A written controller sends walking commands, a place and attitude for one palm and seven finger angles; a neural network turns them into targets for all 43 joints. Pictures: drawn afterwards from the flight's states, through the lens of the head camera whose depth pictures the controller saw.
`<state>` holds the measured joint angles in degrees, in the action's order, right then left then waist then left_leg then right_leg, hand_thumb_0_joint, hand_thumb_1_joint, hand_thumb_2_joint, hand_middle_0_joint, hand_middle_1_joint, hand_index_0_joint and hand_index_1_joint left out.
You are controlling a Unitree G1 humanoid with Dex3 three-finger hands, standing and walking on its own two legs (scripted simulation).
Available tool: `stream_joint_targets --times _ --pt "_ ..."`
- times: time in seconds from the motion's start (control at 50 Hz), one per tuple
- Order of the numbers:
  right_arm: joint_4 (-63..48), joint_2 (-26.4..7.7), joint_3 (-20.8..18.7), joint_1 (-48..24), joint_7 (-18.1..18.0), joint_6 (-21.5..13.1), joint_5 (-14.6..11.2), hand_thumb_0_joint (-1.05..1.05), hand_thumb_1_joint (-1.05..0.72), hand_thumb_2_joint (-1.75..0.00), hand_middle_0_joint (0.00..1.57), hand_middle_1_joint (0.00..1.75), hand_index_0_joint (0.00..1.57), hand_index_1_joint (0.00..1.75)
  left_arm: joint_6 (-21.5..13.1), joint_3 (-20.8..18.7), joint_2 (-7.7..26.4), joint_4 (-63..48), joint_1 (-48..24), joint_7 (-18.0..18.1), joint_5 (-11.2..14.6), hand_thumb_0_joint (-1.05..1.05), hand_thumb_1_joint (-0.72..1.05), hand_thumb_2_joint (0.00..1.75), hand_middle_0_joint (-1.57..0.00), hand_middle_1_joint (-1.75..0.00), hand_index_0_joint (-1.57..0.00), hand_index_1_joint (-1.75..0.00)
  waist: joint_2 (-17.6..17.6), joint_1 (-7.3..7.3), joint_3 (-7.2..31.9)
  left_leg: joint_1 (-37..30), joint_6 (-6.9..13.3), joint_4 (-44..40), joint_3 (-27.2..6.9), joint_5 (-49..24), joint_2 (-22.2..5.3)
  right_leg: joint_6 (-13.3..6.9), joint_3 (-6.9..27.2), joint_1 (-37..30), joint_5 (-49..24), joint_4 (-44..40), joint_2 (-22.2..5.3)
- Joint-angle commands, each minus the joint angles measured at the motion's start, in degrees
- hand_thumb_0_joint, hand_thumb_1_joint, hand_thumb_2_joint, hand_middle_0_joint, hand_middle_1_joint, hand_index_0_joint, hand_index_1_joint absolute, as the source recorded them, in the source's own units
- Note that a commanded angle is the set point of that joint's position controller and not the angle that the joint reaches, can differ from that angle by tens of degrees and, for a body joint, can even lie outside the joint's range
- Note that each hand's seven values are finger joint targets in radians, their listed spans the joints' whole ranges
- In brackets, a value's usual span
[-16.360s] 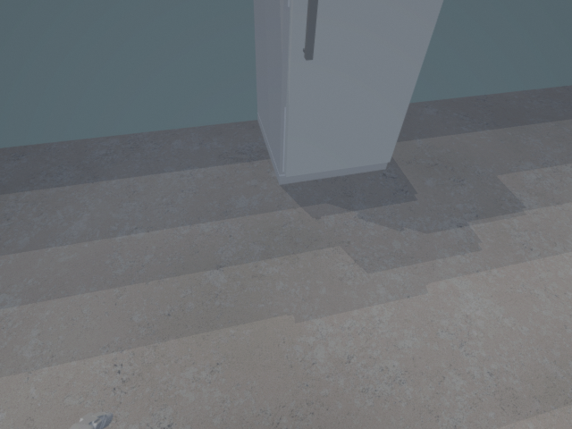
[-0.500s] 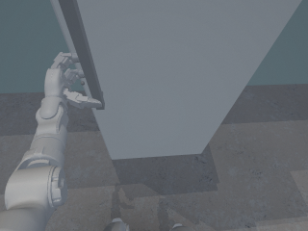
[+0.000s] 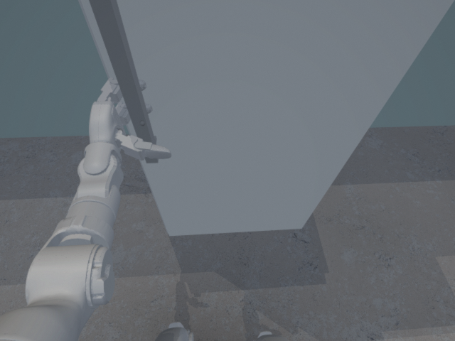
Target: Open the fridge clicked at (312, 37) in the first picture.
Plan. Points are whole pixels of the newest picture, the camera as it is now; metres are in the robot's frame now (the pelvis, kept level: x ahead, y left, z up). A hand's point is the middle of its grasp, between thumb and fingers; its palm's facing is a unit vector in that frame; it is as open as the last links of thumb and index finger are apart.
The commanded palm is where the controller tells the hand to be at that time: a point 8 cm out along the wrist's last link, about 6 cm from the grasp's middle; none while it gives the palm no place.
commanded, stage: slide the fingers in behind the handle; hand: left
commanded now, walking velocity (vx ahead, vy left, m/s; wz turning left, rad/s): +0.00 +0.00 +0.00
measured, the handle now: (128, 66) +0.52 +0.15 +0.19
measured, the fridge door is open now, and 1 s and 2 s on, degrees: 0 0 0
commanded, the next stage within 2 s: grip the handle and tug to test in 0.94 s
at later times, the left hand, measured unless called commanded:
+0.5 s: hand (151, 123) +0.47 +0.12 +0.10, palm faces +0.04 -1.00 +0.00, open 14.0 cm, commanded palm +0.44 +0.17 +0.10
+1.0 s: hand (151, 124) +0.47 +0.12 +0.10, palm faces +0.03 -1.00 +0.00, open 14.0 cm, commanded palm +0.44 +0.17 +0.10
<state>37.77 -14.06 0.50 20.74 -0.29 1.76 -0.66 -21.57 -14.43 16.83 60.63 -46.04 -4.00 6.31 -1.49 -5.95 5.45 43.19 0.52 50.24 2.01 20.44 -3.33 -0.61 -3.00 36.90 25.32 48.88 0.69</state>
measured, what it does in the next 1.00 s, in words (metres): stands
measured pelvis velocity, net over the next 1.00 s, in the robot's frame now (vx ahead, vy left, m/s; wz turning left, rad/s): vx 0.00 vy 0.00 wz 0.00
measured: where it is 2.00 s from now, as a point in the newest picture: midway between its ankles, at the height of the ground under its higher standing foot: outside the picture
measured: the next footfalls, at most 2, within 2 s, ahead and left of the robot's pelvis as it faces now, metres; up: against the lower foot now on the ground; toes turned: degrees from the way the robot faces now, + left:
none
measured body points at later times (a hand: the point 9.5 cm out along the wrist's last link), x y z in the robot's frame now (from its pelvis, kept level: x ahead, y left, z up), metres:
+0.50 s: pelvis +0.00 -0.01 +0.00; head +0.07 +0.00 +0.45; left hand +0.46 +0.18 +0.10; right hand +0.04 -0.27 -0.12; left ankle +0.04 +0.11 -0.69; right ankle -0.02 -0.11 -0.69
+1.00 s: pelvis +0.00 +0.00 +0.00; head +0.07 +0.00 +0.45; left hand +0.46 +0.18 +0.10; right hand +0.05 -0.26 -0.12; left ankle +0.04 +0.11 -0.69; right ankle -0.02 -0.11 -0.69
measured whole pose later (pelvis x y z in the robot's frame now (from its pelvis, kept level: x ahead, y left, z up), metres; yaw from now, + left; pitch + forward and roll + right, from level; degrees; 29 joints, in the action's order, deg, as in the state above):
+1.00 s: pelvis +0.00 +0.00 +0.00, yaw +0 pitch +13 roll -1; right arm 38.4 -14.1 -0.2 20.7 0.3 1.8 -0.6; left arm -21.7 -12.3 14.6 58.9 -44.5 -2.2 6.7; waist -1.6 -5.6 5.7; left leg 42.2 0.1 49.5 1.7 20.5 -3.3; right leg -1.0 -3.1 35.9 25.5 48.3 0.8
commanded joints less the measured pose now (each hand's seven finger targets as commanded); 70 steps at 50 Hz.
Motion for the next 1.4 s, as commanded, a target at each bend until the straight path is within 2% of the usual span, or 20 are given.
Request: stream_joint_targets --times 0.0,0.04,0.06,0.12,0.36,0.42,0.46,0.52,0.58,0.62,0.8,0.82,0.84,0.92,1.02,1.18,1.24,1.28,1.34,1.38 --pt "-4.3 -9.2 -3.4 5.3 -0.8 -1.1 -0.2 0.00 -0.90 -0.90 0.20 0.30 0.20 0.30 -3.1 -1.3 11.2 -11.7 -26.7 -0.2 0.4 0.00 -0.50 0.30 -0.30 -1.20 -0.30 -1.20 0.1 -1.15 20.9 -19.8 1.3 -4.5 -3.1 -12.2 2.6 0.1 1.4 -1.3 -18.4 -7.6 2.3" --pt "-4.2 -8.9 -3.5 5.2 -0.7 -1.1 -0.3 0.00 -0.90 -0.90 0.20 0.30 0.20 0.30 -3.3 1.2 8.2 -12.9 -27.0 -0.5 0.4 0.00 -0.50 0.30 -0.30 -1.20 -0.30 -1.20 -3.2 -1.49 22.1 -22.5 1.1 -4.2 -3.3 -14.0 2.5 -0.1 1.0 0.5 -18.7 -7.1 2.3" --pt "-4.0 -8.8 -3.6 5.2 -0.6 -1.2 -0.3 0.00 -0.90 -0.90 0.20 0.30 0.20 0.30 -3.2 2.2 6.8 -13.0 -27.6 -0.6 0.7 0.00 -0.50 0.30 -0.30 -1.20 -0.30 -1.20 -2.4 -2.03 21.4 -22.7 1.2 -4.0 -3.4 -13.8 2.4 0.0 0.9 1.2 -18.6 -7.4 2.4" --pt "-3.7 -9.2 -3.6 5.8 -0.7 -1.2 -0.2 0.00 -0.90 -0.90 0.20 0.30 0.20 0.30 -3.0 0.5 8.8 -12.5 -27.5 -0.2 1.0 0.00 -0.50 0.30 -0.30 -1.20 -0.30 -1.20 -1.0 -1.90 20.9 -21.4 1.4 -4.1 -3.4 -13.1 2.5 0.0 1.1 0.6 -18.2 -7.6 2.5" --pt "-3.4 -8.7 -3.7 5.1 -0.1 -1.6 -0.2 0.00 -0.90 -0.90 0.20 0.30 0.20 0.30 -3.8 3.0 5.2 -14.5 -28.2 0.7 1.3 0.00 -0.50 0.30 -0.30 -1.20 -0.30 -1.20 -2.0 -2.03 21.3 -22.6 1.2 -4.1 -3.3 -13.2 2.7 0.0 1.0 0.6 -18.8 -7.7 2.5" --pt "-3.6 -9.0 -3.7 5.5 -0.1 -1.6 0.1 0.00 -0.90 -0.90 0.20 0.30 0.20 0.30 -4.0 -0.2 8.7 -13.8 -27.0 2.1 0.7 0.00 -0.50 0.30 -0.30 -1.20 -0.30 -1.20 0.2 -1.16 21.4 -20.8 1.5 -4.2 -3.0 -13.2 2.9 0.1 1.2 -1.2 -19.6 -7.5 2.5" --pt "-3.9 -8.5 -3.6 4.8 0.0 -1.6 0.0 0.00 -0.90 -0.90 0.20 0.30 0.20 0.30 -4.0 2.7 5.7 -14.4 -26.9 1.9 0.2 0.00 -0.50 0.30 -0.30 -1.20 -0.30 -1.20 -1.1 -1.75 21.6 -21.4 1.4 -4.3 -2.8 -13.4 2.9 0.2 1.3 -0.8 -20.2 -7.6 2.3" --pt "-3.9 -8.8 -3.7 5.4 -0.1 -1.6 0.1 0.00 -0.90 -0.90 0.20 0.30 0.20 0.30 -4.2 0.8 7.6 -14.1 -26.6 1.6 0.6 0.00 -0.50 0.30 -0.30 -1.20 -0.30 -1.20 0.7 -1.38 21.9 -21.0 1.5 -4.2 -2.9 -13.8 2.9 0.1 1.3 -2.1 -20.9 -7.5 2.5" --pt "-4.1 -8.7 -3.7 4.9 0.0 -1.6 -0.1 0.00 -0.90 -0.90 0.20 0.30 0.20 0.30 -4.4 0.0 8.4 -15.2 -24.8 1.1 0.9 0.00 -0.50 0.30 -0.30 -1.20 -0.30 -1.20 -0.6 -0.46 23.0 -21.4 1.3 -4.3 -2.5 -15.2 2.9 0.1 1.6 -3.5 -22.9 -7.3 2.3" --pt "-4.4 -8.4 -3.7 4.9 0.1 -1.6 -0.1 0.00 -0.90 -0.90 0.20 0.30 0.20 0.30 -4.6 1.9 5.9 -16.5 -25.0 0.9 1.0 0.00 -0.50 0.30 -0.30 -1.20 -0.30 -1.20 -1.6 -0.86 23.2 -22.9 1.3 -4.1 -2.7 -16.4 2.9 0.0 1.2 -2.4 -23.0 -7.1 2.5" --pt "-4.1 -8.6 -3.8 4.7 0.0 -1.3 -0.1 0.00 -0.90 -0.90 0.20 0.30 0.20 0.30 -3.7 1.1 6.6 -14.7 -24.3 1.4 0.9 0.00 -0.50 0.30 -0.30 -1.20 -0.30 -1.20 0.7 -0.81 20.7 -21.3 1.2 -4.6 -2.8 -14.3 2.8 0.1 1.2 -2.1 -21.4 -7.7 2.4" --pt "-4.1 -8.8 -3.7 4.8 0.0 -1.3 -0.2 0.00 -0.90 -0.90 0.20 0.30 0.20 0.30 -3.9 1.3 6.9 -14.7 -24.4 1.4 0.7 0.00 -0.50 0.30 -0.30 -1.20 -0.30 -1.20 -1.1 -0.90 20.6 -21.7 1.2 -4.6 -2.8 -14.4 2.8 -0.1 1.1 -1.5 -20.8 -7.5 2.5" --pt "-3.9 -8.6 -3.7 4.5 0.0 -1.3 -0.2 0.00 -0.90 -0.90 0.20 0.30 0.20 0.30 -3.9 2.5 5.6 -15.2 -26.0 1.5 0.6 0.00 -0.50 0.30 -0.30 -1.20 -0.30 -1.20 -0.8 -1.59 20.8 -22.4 1.2 -4.6 -2.9 -14.3 2.7 0.1 1.1 -0.6 -20.5 -7.6 2.4" --pt "-4.0 -8.8 -3.8 5.0 0.0 -1.4 -0.1 0.00 -0.90 -0.90 0.20 0.30 0.20 0.30 -3.9 1.4 6.2 -14.4 -24.7 1.6 0.8 0.00 -0.50 0.30 -0.30 -1.20 -0.30 -1.20 0.6 -1.07 21.4 -21.9 1.3 -4.5 -3.0 -14.9 2.8 0.0 1.0 -1.6 -21.0 -7.5 2.5" --pt "-3.6 -8.9 -3.7 5.2 -0.2 -1.4 0.0 0.00 -0.90 -0.90 0.20 0.30 0.20 0.30 -4.0 1.7 6.6 -13.5 -27.6 1.8 0.3 0.00 -0.50 0.30 -0.30 -1.20 -0.30 -1.20 -0.3 -1.74 20.7 -21.8 1.2 -4.6 -3.3 -13.5 2.7 0.0 1.0 -0.2 -19.0 -7.6 2.4" --pt "-3.6 -8.6 -3.9 4.8 0.2 -1.5 0.0 0.00 -0.90 -0.90 0.20 0.30 0.20 0.30 -4.6 3.4 4.3 -15.1 -27.3 1.9 0.4 0.00 -0.13 0.46 -0.34 -1.25 -0.34 -1.25 -1.9 -1.58 22.4 -23.7 0.9 -4.3 -3.4 -14.9 2.5 -0.1 0.7 0.3 -19.7 -7.2 2.5" --pt "-3.6 -8.9 -3.9 5.1 0.2 -1.5 0.1 0.00 -0.90 -0.90 0.20 0.30 0.20 0.30 -4.7 2.2 5.7 -15.1 -26.6 2.1 0.4 0.00 0.01 0.52 -0.35 -1.27 -0.35 -1.27 -0.7 -1.32 23.0 -23.2 1.1 -4.4 -3.5 -15.2 2.5 -0.1 0.8 -0.7 -20.3 -7.1 2.6" --pt "-3.8 -8.6 -3.9 4.8 0.3 -1.6 0.0 0.00 -0.90 -0.90 0.20 0.30 0.20 0.30 -4.6 3.3 4.0 -16.0 -26.1 2.0 0.7 0.00 0.11 0.56 -0.36 -1.29 -0.36 -1.29 -1.2 -1.36 22.6 -23.8 1.1 -4.4 -3.2 -15.4 2.6 -0.1 0.8 -0.4 -20.5 -7.3 2.7" --pt "-3.7 -8.8 -3.9 4.8 0.3 -1.5 0.0 0.00 -0.90 -0.90 0.20 0.30 0.20 0.30 -4.5 1.5 6.1 -15.9 -24.4 2.0 0.7 0.00 0.25 0.62 -0.38 -1.31 -0.38 -1.31 -1.7 -0.67 22.7 -23.1 1.0 -4.5 -3.1 -15.8 2.6 -0.2 0.8 -1.4 -21.2 -7.1 2.6" --pt "-3.7 -8.7 -4.0 4.7 0.2 -1.4 -0.1 0.00 -0.90 -0.90 0.20 0.30 0.20 0.30 -4.2 2.2 5.6 -15.4 -24.7 2.0 0.6 0.00 0.34 0.66 -0.39 -1.32 -0.39 -1.32 0.0 -1.29 20.9 -22.2 1.1 -4.6 -3.0 -14.6 2.5 0.0 0.9 -1.0 -20.5 -7.7 2.6"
